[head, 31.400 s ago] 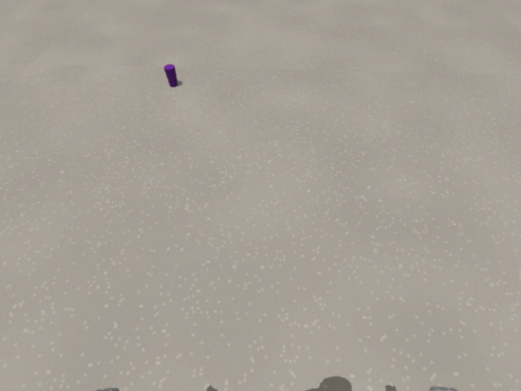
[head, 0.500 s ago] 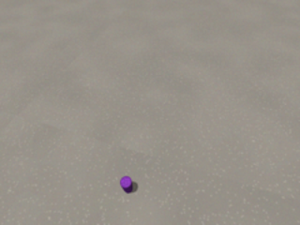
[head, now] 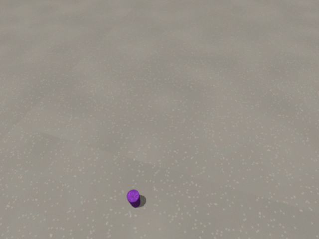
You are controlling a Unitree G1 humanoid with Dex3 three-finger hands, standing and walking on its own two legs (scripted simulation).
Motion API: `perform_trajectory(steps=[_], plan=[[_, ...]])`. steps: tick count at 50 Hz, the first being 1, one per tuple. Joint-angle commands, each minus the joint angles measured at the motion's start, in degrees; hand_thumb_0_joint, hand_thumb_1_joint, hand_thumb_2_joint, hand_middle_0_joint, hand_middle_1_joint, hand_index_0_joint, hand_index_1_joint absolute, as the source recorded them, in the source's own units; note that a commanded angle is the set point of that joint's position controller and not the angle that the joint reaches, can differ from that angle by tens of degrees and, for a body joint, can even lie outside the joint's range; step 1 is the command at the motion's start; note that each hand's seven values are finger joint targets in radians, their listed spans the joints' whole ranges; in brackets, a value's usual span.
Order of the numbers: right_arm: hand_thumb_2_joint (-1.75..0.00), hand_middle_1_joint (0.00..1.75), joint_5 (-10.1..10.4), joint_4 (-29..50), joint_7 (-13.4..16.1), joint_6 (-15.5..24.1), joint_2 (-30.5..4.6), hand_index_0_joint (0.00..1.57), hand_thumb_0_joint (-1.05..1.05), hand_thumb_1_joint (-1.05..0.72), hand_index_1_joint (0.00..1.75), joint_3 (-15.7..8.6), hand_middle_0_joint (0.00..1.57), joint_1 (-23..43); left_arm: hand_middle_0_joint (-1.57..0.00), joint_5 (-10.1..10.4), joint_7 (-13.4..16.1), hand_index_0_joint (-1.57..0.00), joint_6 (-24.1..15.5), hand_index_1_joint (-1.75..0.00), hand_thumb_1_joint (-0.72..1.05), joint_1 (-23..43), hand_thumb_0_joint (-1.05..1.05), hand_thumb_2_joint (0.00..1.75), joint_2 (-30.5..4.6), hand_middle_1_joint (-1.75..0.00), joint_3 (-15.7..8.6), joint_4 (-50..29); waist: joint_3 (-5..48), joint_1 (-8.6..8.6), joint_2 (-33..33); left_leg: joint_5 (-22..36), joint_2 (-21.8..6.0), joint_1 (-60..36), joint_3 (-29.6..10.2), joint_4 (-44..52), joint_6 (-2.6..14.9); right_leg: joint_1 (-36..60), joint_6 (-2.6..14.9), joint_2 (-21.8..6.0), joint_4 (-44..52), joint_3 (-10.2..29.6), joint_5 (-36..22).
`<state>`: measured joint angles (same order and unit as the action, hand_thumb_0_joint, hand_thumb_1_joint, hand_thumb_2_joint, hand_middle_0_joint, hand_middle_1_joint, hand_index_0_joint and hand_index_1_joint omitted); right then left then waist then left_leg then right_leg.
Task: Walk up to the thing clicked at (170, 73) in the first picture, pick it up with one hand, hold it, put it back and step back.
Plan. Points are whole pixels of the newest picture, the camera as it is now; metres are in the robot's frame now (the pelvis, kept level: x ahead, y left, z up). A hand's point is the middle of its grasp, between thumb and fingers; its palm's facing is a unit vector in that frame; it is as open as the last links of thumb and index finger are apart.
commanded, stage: stand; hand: left
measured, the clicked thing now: (134, 199) +0.41 +0.19 -0.71
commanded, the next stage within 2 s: step back in 0.34 s
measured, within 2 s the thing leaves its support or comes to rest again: neither
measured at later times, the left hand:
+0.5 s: hand out of the picture +0.07 +0.27 -0.16, palm faces +0.02 -0.93 -0.37, open 7.4 cm
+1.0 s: hand out of the picture +0.02 +0.29 -0.18, palm faces -0.10 -0.92 -0.38, open 7.4 cm
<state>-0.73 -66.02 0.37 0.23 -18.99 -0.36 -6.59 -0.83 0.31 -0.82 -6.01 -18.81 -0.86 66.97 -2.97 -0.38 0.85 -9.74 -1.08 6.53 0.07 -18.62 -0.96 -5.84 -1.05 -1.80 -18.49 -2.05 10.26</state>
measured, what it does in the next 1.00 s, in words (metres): walks backwards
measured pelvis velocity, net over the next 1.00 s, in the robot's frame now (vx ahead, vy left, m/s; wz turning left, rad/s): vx -0.10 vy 0.04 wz -0.08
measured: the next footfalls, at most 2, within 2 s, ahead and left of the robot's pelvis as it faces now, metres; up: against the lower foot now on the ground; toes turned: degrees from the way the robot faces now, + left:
right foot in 1.06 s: -0.11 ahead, -0.09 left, +0.00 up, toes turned -1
left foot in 1.42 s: -0.19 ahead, +0.16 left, +0.00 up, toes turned -4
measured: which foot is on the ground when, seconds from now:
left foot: down 0.00-1.00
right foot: down 0.00-0.64, up 0.66-1.00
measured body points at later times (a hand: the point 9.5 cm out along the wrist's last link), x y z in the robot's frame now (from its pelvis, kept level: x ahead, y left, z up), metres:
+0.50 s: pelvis -0.02 +0.00 -0.01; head +0.03 +0.00 +0.44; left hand +0.07 +0.31 -0.14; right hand +0.07 -0.31 -0.14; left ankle +0.01 +0.13 -0.75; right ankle +0.00 -0.13 -0.75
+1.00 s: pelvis -0.10 +0.04 -0.03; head -0.02 +0.04 +0.41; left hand +0.02 +0.34 -0.16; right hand -0.02 -0.28 -0.15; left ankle -0.05 +0.12 -0.75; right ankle -0.15 -0.09 -0.72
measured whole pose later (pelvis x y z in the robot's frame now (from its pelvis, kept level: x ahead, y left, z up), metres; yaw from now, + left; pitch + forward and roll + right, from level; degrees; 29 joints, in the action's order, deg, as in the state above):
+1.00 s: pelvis -0.10 +0.04 -0.03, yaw -4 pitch -1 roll +0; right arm -1.3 -49.5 1.1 -1.6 -19.8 -2.9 -6.4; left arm -0.7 1.1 3.1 -6.3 -21.6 -3.7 51.2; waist -11.9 0.7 -1.2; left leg -15.1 0.3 20.8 4.1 -36.9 3.4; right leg -19.5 -0.6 2.9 -52.3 5.9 29.3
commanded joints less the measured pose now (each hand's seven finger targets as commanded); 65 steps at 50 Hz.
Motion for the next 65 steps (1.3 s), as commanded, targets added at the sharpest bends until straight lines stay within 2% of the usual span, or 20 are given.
perform_trajectory(steps=[1, 16, 17, 20, 27, 28, 30, 31, 32, 34, 38, 46, 50, 53, 54, 55, 56, 57, 60, 65], plan=[[-0.9, 0.3, -0.18, 3.33, 0.59, 1.51, -11.76, 0.2, 0.0, -0.9, 0.3, -1.88, 0.2, 1.8, -0.2, 0.03, 0.65, -0.2, -0.98, -0.3, 0.9, 2.05, 0.0, 0.9, -11.99, -0.3, -1.9, -3.44, 4.7, 0.32, -0.66, 9.9, -6.3, -0.79, -4.65, 2.59, 1.72, 1.71, 1.52, -6.26, 2.21, 5.12, -10.28], [-0.9, 0.3, -0.06, 3.43, 0.53, 1.35, -12.2, 0.2, 0.0, -0.9, 0.3, -1.88, 0.2, 2.27, -0.2, 0.0, 0.56, -0.2, -0.82, -0.3, 0.9, 1.96, 0.0, 0.9, -12.34, -0.3, -2.09, -3.63, 3.27, 0.31, -0.49, 6.22, -6.28, 0.05, -4.88, 3.59, 1.69, 1.23, 1.66, -6.26, 3.01, 5.3, -7.44], [-0.9, 0.3, 0.38, 5.07, 0.03, 0.25, -15.31, 0.2, 0.0, -0.9, 0.3, -3.31, 0.2, 4.43, -0.2, 1.39, 0.67, -0.2, -0.31, -0.3, 0.9, 1.96, 0.0, 0.9, -16.54, -0.3, -4.47, -5.32, -2.83, 0.18, -1.68, 14.5, -5.02, 4.52, -5.59, -2.66, 3.34, -3.84, 2.22, -5.47, -1.72, 5.79, -16.18], [-0.9, 0.3, 1.09, 7.07, -0.12, -0.56, -14.41, 0.2, 0.0, -0.9, 0.3, -3.74, 0.2, 2.29, -0.2, 1.4, 1.01, -0.2, 0.02, -0.3, 0.9, 1.14, 0.0, 0.9, -16.03, -0.3, -4.94, -7.81, 2.76, 0.97, -2.74, 16.51, -4.12, 4.03, -3.73, -7.99, 4.16, -1.78, 4.46, -6.45, -4.14, 5.98, -19.68], [-0.9, 0.3, 0.46, 9.9, -1.15, -2.76, -13.01, 0.2, 0.0, -0.9, 0.3, -5.08, 0.2, -4.35, -0.2, -0.51, 1.04, -0.2, 1.28, -0.3, 0.9, 8.04, 0.0, 0.9, -18.74, -0.3, -6.12, -15.63, 7.36, 2.85, -12.73, -14.31, 2.61, 4.29, -1.62, -27.71, 4.06, -11.67, 14.04, -17.98, -3.85, 14.49, -15.04], [-0.9, 0.3, 0.58, 10.17, -1.35, -2.75, -12.82, 0.2, 0.0, -0.9, 0.3, -5.22, 0.2, -5.41, -0.2, -0.57, 0.95, -0.2, 1.5, -0.3, 0.9, 8.91, 0.0, 0.9, -18.22, -0.3, -6.01, -16.37, 6.88, 3.5, -12.37, -13.87, 2.02, 3.9, -2.02, -25.77, 4.28, -12.83, 13.13, -16.75, -5.4, 12.59, -13.2], [-0.9, 0.3, 0.37, 11.07, -1.31, -2.17, -14.58, 0.2, 0.0, -0.9, 0.3, -5.65, 0.2, -5.44, -0.2, -0.22, 0.97, -0.2, 2.14, -0.3, 0.9, 8.78, 0.0, 0.9, -16.23, -0.3, -5.37, -17.61, 5.93, 3.45, -6.09, 5.96, -2.36, 5.5, -5.71, -16.91, 6.0, -12.58, 8.06, -9.3, -15.85, 6.91, -8.54], [-0.9, 0.3, -0.08, 12.14, -1.03, -1.69, -16.99, 0.2, 0.0, -0.9, 0.3, -6.07, 0.2, -3.4, -0.2, 0.48, 1.07, -0.2, 2.58, -0.3, 0.9, 7.59, 0.0, 0.9, -13.6, -0.3, -4.7, -17.75, 4.25, 2.73, 3.18, 18.58, -9.45, 8.18, -14.95, -6.23, 8.31, -13.2, 3.99, -0.39, -25.24, 3.0, -0.45], [-0.9, 0.3, -0.63, 12.59, -0.69, -1.24, -20.52, 0.2, 0.0, -0.9, 0.3, -6.94, 0.2, -3.54, -0.2, 0.56, 1.55, -0.2, 3.05, -0.3, 0.9, 6.34, 0.0, 0.9, -11.79, -0.3, -4.54, -18.01, 3.43, 2.69, 10.43, 28.16, -15.41, 3.34, -24.73, -1.95, 10.66, -20.54, 2.98, 7.42, -32.98, 5.32, 21.42], [-0.9, 0.3, -1.37, 13.92, 0.09, -0.64, -20.76, 0.2, 0.0, -0.9, 0.3, -7.05, 0.2, -3.55, -0.2, 0.51, 2.25, -0.2, 3.62, -0.3, 0.9, 2.72, 0.0, 0.9, -11.51, -0.3, -4.32, -17.69, 5.38, 1.99, 8.32, 37.94, -17.39, 0.45, -24.09, -5.21, 12.26, -23.14, 3.08, 7.59, -43.55, 11.69, 26.85], [-0.9, 0.3, -1.47, 17.3, 1.33, -0.54, -16.9, 0.2, 0.0, -0.9, 0.3, -6.46, 0.2, 2.1, -0.2, 0.98, 2.28, -0.2, 3.94, -0.3, 0.9, -0.81, 0.0, 0.9, -13.38, -0.3, -4.6, -17.12, 6.2, -0.84, 8.08, 31.03, -11.83, -0.74, -14.53, -8.37, 11.57, -24.02, 2.81, 7.31, -49.97, 13.4, 18.45], [-0.9, 0.3, -0.82, 18.95, 1.89, -0.66, -15.97, 0.2, 0.0, -0.9, 0.3, -6.97, 0.2, -4.43, -0.2, 0.04, 1.66, -0.2, 2.59, -0.3, 0.9, 0.13, 0.0, 0.9, -13.22, -0.3, -5.54, -21.01, 6.22, 3.22, 5.25, 28.21, -14.17, -6.68, -14.45, -10.47, 16.12, -22.38, -0.13, 4.83, -37.09, 9.6, 20.22], [-0.9, 0.3, -0.68, 20.39, 1.44, -1.15, -16.92, 0.2, 0.0, -0.9, 0.3, -6.78, 0.2, -1.75, -0.2, -0.31, 1.07, -0.2, 2.08, -0.3, 0.9, -4.53, 0.0, 0.9, -12.68, -0.3, -5.98, -19.82, 8.61, 1.55, 6.96, 19.65, -12.93, -1.86, -12.51, -12.65, 13.59, -13.2, 0.95, 3.09, -21.14, 5.27, 15.3], [-0.9, 0.3, 0.31, 20.98, 0.98, -1.89, -16.37, 0.2, 0.0, -0.9, 0.3, -6.38, 0.2, 1.38, -0.2, -0.92, 0.99, -0.2, 1.71, -0.3, 0.9, -10.23, 0.0, 0.9, -13.18, -0.3, -6.63, -17.52, 8.93, -1.57, 4.13, 8.08, -9.87, 9.01, -9.28, -16.03, 8.57, -1.53, 3.86, 2.3, -7.86, 5.74, 0.41], [-0.9, 0.3, 0.81, 21.46, 0.77, -1.96, -14.4, 0.2, 0.0, -0.9, 0.3, -5.79, 0.2, 1.16, -0.2, -1.62, 0.93, -0.2, 1.43, -0.3, 0.9, -9.28, 0.0, 0.9, -16.97, -0.3, -7.68, -18.53, 7.69, -1.16, -5.24, -1.23, -4.18, 18.36, -6.26, -23.44, 4.7, 0.36, 7.74, -6.39, -6.12, 19.73, -3.55], [-0.9, 0.3, 0.79, 22.02, 1.03, -2.22, -12.57, 0.2, 0.0, -0.9, 0.3, -5.42, 0.2, 3.0, -0.2, -0.84, 0.61, -0.2, 1.62, -0.3, 0.9, -6.04, 0.0, 0.9, -20.78, -0.3, -8.4, -20.21, 2.88, -2.22, -15.0, -20.98, 6.52, 21.88, -1.22, -35.27, 1.67, -8.05, 15.99, -16.45, -0.14, 31.55, -3.44], [-0.9, 0.3, 0.28, 21.33, 1.68, -2.67, -13.97, 0.2, 0.0, -0.9, 0.3, -6.27, 0.2, 2.33, -0.2, -1.95, 0.91, -0.2, 1.34, -0.3, 0.9, -1.24, 0.0, 0.9, -23.69, -0.3, -8.64, -23.04, 0.05, -2.36, -17.25, -27.18, 6.25, 17.98, -7.59, -47.87, 0.61, -18.54, 21.5, -22.86, 1.94, 38.57, -5.35], [-0.9, 0.3, 0.45, 20.11, 1.5, -2.42, -15.69, 0.2, 0.0, -0.9, 0.3, -6.77, 0.2, -0.08, -0.2, -1.61, 1.12, -0.2, 1.11, -0.3, 0.9, 0.29, 0.0, 0.9, -20.95, -0.3, -8.4, -23.85, -1.84, -0.58, -13.17, -25.24, 4.7, 16.72, -10.07, -50.14, 0.84, -19.84, 20.31, -21.44, 0.81, 35.87, -7.95], [-0.9, 0.3, 1.27, 18.08, 1.26, -1.98, -13.28, 0.2, 0.0, -0.9, 0.3, -5.3, 0.2, -3.05, -0.2, -1.09, 1.5, -0.2, 1.04, -0.3, 0.9, 2.74, 0.0, 0.9, -15.33, -0.3, -7.4, -24.78, 0.76, 1.66, -8.21, -18.68, 9.35, 21.49, -9.92, -51.9, 0.58, -9.93, 13.28, -10.4, -5.78, 16.98, -20.41], [-0.9, 0.3, 1.13, 20.0, 1.7, -1.04, -12.58, 0.2, 0.0, -0.9, 0.3, -4.27, 0.2, -2.98, -0.2, -1.6, 1.81, -0.2, 1.72, -0.3, 0.9, -3.09, 0.0, 0.9, -13.83, -0.3, -6.95, -25.62, 5.12, -1.96, -10.37, -19.41, 5.31, 22.32, -5.75, -32.73, -0.73, 5.04, 12.62, -9.15, -10.51, 14.41, -24.44]])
